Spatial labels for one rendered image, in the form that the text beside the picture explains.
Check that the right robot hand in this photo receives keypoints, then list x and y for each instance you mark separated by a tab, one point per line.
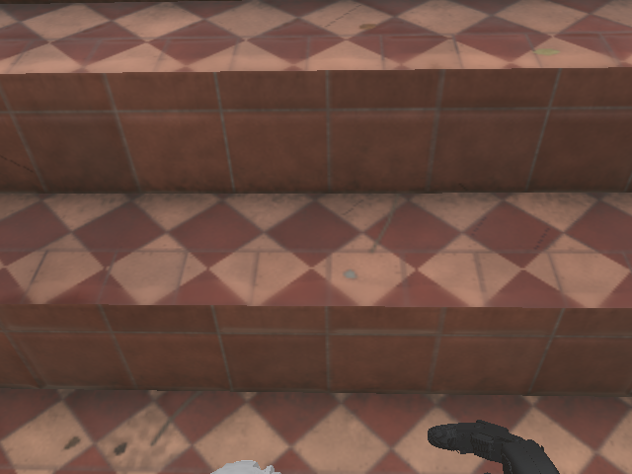
494	443

